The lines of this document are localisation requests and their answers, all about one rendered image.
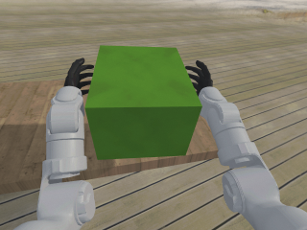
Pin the right robot hand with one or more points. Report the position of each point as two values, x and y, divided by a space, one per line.
203 79

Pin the table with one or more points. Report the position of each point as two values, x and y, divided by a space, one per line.
24 106

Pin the carton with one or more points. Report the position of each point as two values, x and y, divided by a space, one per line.
141 103

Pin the robot right forearm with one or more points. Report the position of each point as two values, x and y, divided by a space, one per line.
234 147

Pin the robot left forearm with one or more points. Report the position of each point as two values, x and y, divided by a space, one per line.
64 137

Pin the right robot upper arm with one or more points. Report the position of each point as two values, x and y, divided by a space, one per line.
251 191

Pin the left robot upper arm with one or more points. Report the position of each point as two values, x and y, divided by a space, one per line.
63 206

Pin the left robot hand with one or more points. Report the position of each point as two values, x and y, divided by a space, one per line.
74 77

